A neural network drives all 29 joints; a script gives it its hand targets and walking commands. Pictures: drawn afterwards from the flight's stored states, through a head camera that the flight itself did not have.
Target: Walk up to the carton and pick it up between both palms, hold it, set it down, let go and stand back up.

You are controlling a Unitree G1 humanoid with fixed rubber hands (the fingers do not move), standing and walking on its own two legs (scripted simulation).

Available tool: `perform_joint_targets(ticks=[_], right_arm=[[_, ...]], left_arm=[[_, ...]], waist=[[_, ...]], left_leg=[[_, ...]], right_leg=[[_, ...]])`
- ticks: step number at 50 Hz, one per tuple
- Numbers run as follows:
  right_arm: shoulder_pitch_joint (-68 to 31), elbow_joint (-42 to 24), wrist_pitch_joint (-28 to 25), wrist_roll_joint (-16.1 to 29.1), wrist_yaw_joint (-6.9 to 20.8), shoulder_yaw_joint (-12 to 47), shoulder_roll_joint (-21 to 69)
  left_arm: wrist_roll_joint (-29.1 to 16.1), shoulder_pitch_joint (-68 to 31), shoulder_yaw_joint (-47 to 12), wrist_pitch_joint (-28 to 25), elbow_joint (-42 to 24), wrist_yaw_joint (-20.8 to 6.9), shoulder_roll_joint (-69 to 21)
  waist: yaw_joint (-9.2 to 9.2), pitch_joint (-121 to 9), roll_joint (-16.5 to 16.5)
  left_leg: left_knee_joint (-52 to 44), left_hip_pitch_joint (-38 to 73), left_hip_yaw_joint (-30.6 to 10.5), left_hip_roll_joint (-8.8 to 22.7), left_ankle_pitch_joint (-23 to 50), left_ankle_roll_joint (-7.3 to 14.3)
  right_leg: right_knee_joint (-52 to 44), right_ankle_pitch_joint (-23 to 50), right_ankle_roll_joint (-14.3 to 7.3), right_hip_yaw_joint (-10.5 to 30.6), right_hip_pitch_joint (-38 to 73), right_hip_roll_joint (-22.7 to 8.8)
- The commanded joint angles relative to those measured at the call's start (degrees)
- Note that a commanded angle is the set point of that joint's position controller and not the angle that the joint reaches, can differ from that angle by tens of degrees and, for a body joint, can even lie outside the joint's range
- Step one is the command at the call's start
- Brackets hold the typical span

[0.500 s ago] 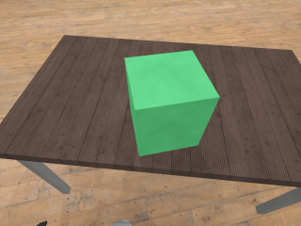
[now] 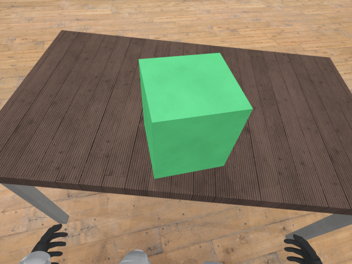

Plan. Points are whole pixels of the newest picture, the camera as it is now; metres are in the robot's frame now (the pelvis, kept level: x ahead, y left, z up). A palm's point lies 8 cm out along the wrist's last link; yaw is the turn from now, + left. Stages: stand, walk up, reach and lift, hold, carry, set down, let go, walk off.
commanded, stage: reach and lift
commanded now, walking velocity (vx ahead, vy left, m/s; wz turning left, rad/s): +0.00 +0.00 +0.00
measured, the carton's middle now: (185, 118) +0.47 -0.01 +0.03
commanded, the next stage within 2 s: none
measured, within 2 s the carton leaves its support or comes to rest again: neither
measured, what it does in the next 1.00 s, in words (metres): stands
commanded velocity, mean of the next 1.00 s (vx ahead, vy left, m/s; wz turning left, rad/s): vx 0.00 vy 0.00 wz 0.00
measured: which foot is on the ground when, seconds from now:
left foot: down 0.00-1.00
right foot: down 0.00-1.00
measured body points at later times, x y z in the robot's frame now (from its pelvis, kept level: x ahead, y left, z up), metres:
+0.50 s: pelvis -0.02 -0.01 +0.02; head -0.02 +0.01 +0.47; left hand +0.13 +0.27 -0.06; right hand +0.14 -0.29 -0.06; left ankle +0.04 +0.15 -0.71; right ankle -0.02 -0.10 -0.71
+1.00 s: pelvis -0.01 +0.00 +0.02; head -0.01 +0.02 +0.47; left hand +0.18 +0.24 -0.03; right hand +0.16 -0.26 -0.03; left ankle +0.04 +0.15 -0.71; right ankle -0.02 -0.10 -0.71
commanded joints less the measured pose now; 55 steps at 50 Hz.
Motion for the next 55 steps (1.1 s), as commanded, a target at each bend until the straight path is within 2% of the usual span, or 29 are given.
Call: perform_joint_targets(ticks=[1, 3, 5, 7, 9, 10, 13, 17, 22, 24, 25, 26, 27, 29, 30, 32, 34, 35, 37, 39, 41, 42, 43, 45, 46, 47, 49, 51, 55], right_arm=[[-2.2, -3.6, -3.9, 0.2, 0.1, -1.7, -11.2], [-1.1, -4.0, -4.4, 1.3, 0.5, 0.0, -11.3], [-0.7, -5.5, -4.7, 1.9, 0.7, 0.5, -10.8], [-0.2, -6.1, -5.0, 2.2, 0.6, 0.6, -10.3], [0.4, -7.2, -5.5, 2.6, 0.5, 0.8, -10.0], [0.7, -9.1, -5.8, 3.1, 0.2, 1.2, -9.1], [1.3, -11.1, -6.4, 3.4, 0.2, 2.2, -7.9], [3.5, -13.1, -6.8, 4.5, 0.5, 2.8, -6.1], [5.4, -16.0, -6.4, 4.2, 0.8, 2.1, -3.8], [5.1, -19.0, -6.1, 4.0, 0.7, 1.8, -2.6], [5.7, -19.7, -5.8, 4.2, 0.7, 1.9, -2.4], [5.0, -21.8, -5.8, 4.6, 0.5, 1.9, -1.7], [4.9, -23.3, -5.6, 5.1, 0.4, 1.9, -1.5], [6.4, -24.1, -4.9, 5.6, 0.1, 1.3, -1.0], [6.0, -25.1, -4.8, 5.9, 0.4, 1.0, -1.6], [7.0, -27.7, -4.8, 6.6, 0.3, 0.5, -1.1], [6.9, -28.7, -4.8, 7.8, 0.6, 1.1, -1.0], [7.0, -29.5, -4.9, 8.3, 0.8, 0.5, -1.4], [6.7, -29.7, -4.7, 9.1, 1.4, 0.4, -2.3], [5.9, -31.6, -5.6, 10.2, 2.3, 0.7, -2.5], [5.4, -30.7, -5.7, 10.5, 3.1, 0.1, -3.4], [4.0, -30.7, -6.2, 10.4, 3.4, -0.4, -3.7], [4.3, -30.1, -6.5, 10.3, 3.8, -1.1, -4.7], [3.1, -29.1, -7.5, 10.9, 4.5, -1.1, -5.0], [3.6, -28.1, -8.1, 11.6, 4.6, -0.6, -4.8], [3.8, -28.7, -9.0, 11.9, 4.4, -0.3, -4.6], [5.0, -29.1, -10.5, 13.1, 4.3, 0.9, -3.9], [7.2, -27.9, -12.0, 14.4, 4.0, 1.8, -3.8], [9.7, -27.1, -15.0, 16.6, 3.5, 4.8, -3.1]], left_arm=[[5.5, -1.7, 4.6, -1.9, -13.2, 1.5, 5.7], [5.5, -0.1, 5.3, -3.1, -14.5, 1.7, 4.6], [5.5, 1.3, 5.6, -4.0, -15.2, 1.7, 4.1], [4.9, 2.6, 5.2, -4.8, -15.0, 1.5, 3.2], [4.3, 4.0, 4.7, -5.8, -15.0, 1.3, 2.7], [3.6, 3.9, 4.7, -6.8, -15.0, 1.2, 2.4], [3.3, 4.9, 5.1, -8.9, -14.2, 1.0, 1.9], [2.1, 5.6, 4.8, -11.9, -16.0, 1.7, 0.7], [0.1, 4.2, 2.7, -15.2, -18.5, 3.3, 0.6], [-1.2, 3.5, 1.8, -16.2, -18.2, 3.5, 0.4], [-1.4, 2.9, 1.3, -16.5, -19.3, 3.9, 0.2], [-1.9, 2.2, 1.4, -17.1, -19.9, 3.9, 0.2], [-2.7, 1.7, 0.8, -17.5, -19.9, 3.7, 0.2], [-3.1, 1.4, -0.5, -17.7, -20.7, 3.7, -0.5], [-3.1, 1.0, -0.9, -17.9, -21.4, 4.0, -1.0], [-4.1, 1.2, -1.7, -18.6, -21.8, 3.9, -1.2], [-4.0, 1.6, -2.4, -19.1, -22.5, 4.1, -2.6], [-4.1, 1.7, -2.9, -19.3, -23.0, 4.1, -2.6], [-3.5, 2.1, -3.2, -19.4, -23.5, 4.7, -3.8], [-4.0, 2.3, -3.8, -20.8, -25.7, 5.2, -4.7], [-4.4, 2.7, -5.0, -21.7, -26.6, 6.1, -5.9], [-4.7, 2.8, -5.3, -22.4, -25.6, 6.4, -6.3], [-4.8, 3.2, -5.6, -23.3, -25.6, 6.9, -6.5], [-5.0, 4.0, -6.0, -25.2, -25.4, 7.7, -7.4], [-5.3, 4.8, -5.6, -25.9, -24.3, 7.6, -7.9], [-5.1, 4.6, -5.4, -27.2, -25.1, 7.8, -7.5], [-5.4, 6.2, -5.3, -28.8, -24.4, 7.8, -8.2], [-5.4, 8.7, -5.1, -30.5, -23.5, 7.7, -8.6], [-5.5, 11.5, -4.5, -34.1, -24.9, 7.4, -9.3]], waist=[[0.98, -15.6, 2.7], [1.48, -16.1, 3.3], [2.26, -16.1, 2.9], [1.90, -16.2, 2.1], [1.88, -16.1, 0.3], [2.45, -16.2, -0.6], [2.67, -16.7, -2.1], [2.70, -17.4, -2.2], [2.40, -14.1, -1.7], [2.57, -12.4, -3.4], [1.97, -12.9, -2.6], [2.18, -12.5, -4.2], [1.33, -12.0, -5.5], [0.34, -12.8, -5.0], [0.64, -12.2, -4.2], [-0.14, -12.0, -4.9], [0.26, -11.8, -3.6], [-0.28, -10.4, -3.4], [0.06, -10.6, -1.8], [0.32, -11.4, -2.0], [0.04, -12.0, 0.5], [0.49, -11.7, 1.1], [-0.03, -12.3, 2.2], [0.44, -13.2, 4.8], [0.36, -13.0, 3.8], [0.36, -14.7, 4.2], [1.11, -16.1, 3.4], [0.87, -17.3, 2.5], [1.40, -18.9, 1.9]], left_leg=[[-7.7, 15.9, 7.3, 0.1, 22.3, 0.1], [-9.3, 17.9, 6.8, -0.7, 26.9, -0.3], [-10.3, 17.9, 6.7, -1.0, 28.3, -0.5], [-11.1, 18.8, 6.5, -1.1, 29.7, -0.6], [-12.7, 19.4, 6.7, -1.5, 28.5, 0.1], [-13.1, 17.9, 7.1, -1.6, 27.1, 0.8], [-15.2, 17.1, 7.8, -2.2, 24.5, 1.6], [-18.2, 17.1, 8.5, -2.2, 20.9, 2.3], [-21.7, 15.7, 9.8, -2.0, 11.8, 2.9], [-21.9, 13.8, 10.2, -2.0, 8.9, 3.3], [-21.5, 15.5, 10.5, -2.5, 7.7, 3.1], [-20.3, 16.1, 10.2, -2.9, 7.7, 3.2], [-18.9, 18.5, 9.9, -3.5, 6.7, 3.3], [-17.0, 25.2, 8.7, -4.2, 7.0, 3.1], [-16.6, 26.7, 8.3, -4.1, 7.3, 2.8], [-15.8, 29.0, 7.7, -4.5, 6.8, 2.9], [-15.3, 31.3, 7.0, -4.5, 7.1, 2.6], [-15.3, 32.6, 6.6, -4.6, 6.5, 2.5], [-16.1, 34.0, 5.8, -4.2, 5.7, 2.3], [-16.4, 34.6, 5.3, -3.7, 5.7, 2.4], [-20.3, 30.0, 4.9, -1.9, 2.5, 2.3], [-22.4, 25.7, 5.6, -1.2, 1.7, 2.2], [-25.1, 21.4, 6.0, -0.5, -0.2, 2.0], [-28.1, 16.3, 6.5, 0.6, -0.2, 1.6], [-27.6, 16.6, 7.2, 0.6, 2.6, 1.5], [-27.2, 16.7, 7.3, 0.3, 4.3, 1.2], [-26.0, 18.6, 8.1, -0.3, 9.9, 1.1], [-24.2, 21.1, 8.6, -1.1, 16.1, 1.0], [-21.9, 23.6, 9.0, -2.2, 25.4, 0.5]], right_leg=[[-10.4, 26.8, -0.2, 1.6, -1.8, 1.4], [-12.2, 30.3, 0.2, 2.1, 0.1, 1.9], [-13.1, 31.0, 0.6, 2.4, 1.0, 2.2], [-13.8, 32.5, 0.8, 2.2, 2.4, 2.6], [-15.4, 33.6, 1.1, 2.4, 3.8, 2.8], [-15.7, 34.9, 1.4, 3.0, 5.0, 2.4], [-17.2, 34.3, 1.6, 3.5, 7.1, 2.0], [-19.5, 28.9, 1.6, 4.1, 7.4, 1.9], [-23.1, 13.3, 0.8, 5.8, 4.5, 0.8], [-24.1, 7.0, 0.9, 6.9, 4.1, 0.1], [-24.9, 4.0, 0.3, 7.5, 2.2, -0.7], [-25.9, 1.2, -0.4, 8.5, -0.1, -1.9], [-27.4, -2.4, -1.4, 9.6, -3.1, -3.3], [-29.4, -4.9, -3.4, 10.0, -9.8, -5.1], [-30.0, -5.7, -4.1, 9.6, -12.3, -5.6], [-30.9, -7.3, -4.3, 9.9, -14.8, -6.3], [-31.3, -7.2, -4.9, 9.6, -17.4, -6.6], [-31.6, -8.3, -5.0, 9.4, -19.2, -6.7], [-31.1, -6.6, -5.4, 8.1, -19.6, -6.1], [-30.8, -6.1, -5.5, 7.6, -20.5, -5.8], [-28.2, -2.5, -3.9, 5.9, -15.8, -3.3], [-27.1, 0.2, -2.8, 5.4, -11.2, -1.9], [-25.9, 3.5, -1.9, 4.6, -6.2, -0.5], [-24.0, 8.1, -0.6, 4.2, 0.6, 1.1], [-24.4, 9.8, -0.6, 4.4, 0.9, 1.0], [-24.1, 11.3, -0.5, 4.4, 2.1, 1.0], [-24.4, 14.1, -0.2, 4.5, 2.7, 1.0], [-24.6, 17.6, 0.2, 4.4, 2.9, 1.3], [-24.6, 24.2, 0.5, 5.0, 4.0, 1.5]])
